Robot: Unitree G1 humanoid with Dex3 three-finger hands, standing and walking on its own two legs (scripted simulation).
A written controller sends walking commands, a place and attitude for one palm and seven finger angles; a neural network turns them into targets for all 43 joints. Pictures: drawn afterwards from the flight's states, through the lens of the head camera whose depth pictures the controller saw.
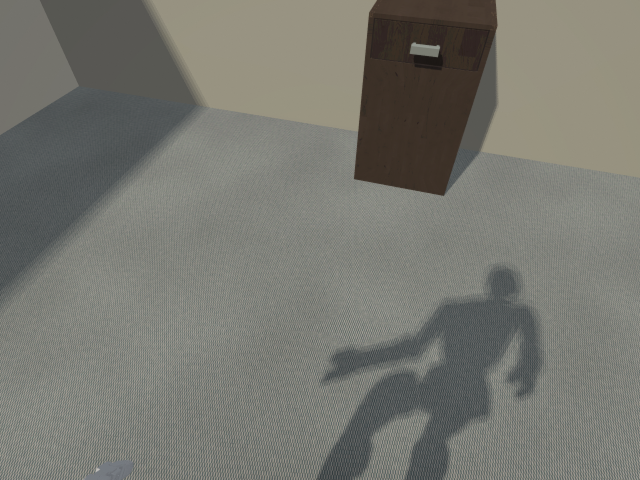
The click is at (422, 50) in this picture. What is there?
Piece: drawer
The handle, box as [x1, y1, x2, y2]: [410, 42, 439, 56]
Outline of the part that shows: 411,45 410,53 437,56 439,49 439,45 422,45 413,42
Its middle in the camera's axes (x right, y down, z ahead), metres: +0.39 -0.71 +1.45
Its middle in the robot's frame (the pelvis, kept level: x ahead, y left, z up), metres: +1.57 -0.32 -0.08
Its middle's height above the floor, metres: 0.69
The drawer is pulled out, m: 0.00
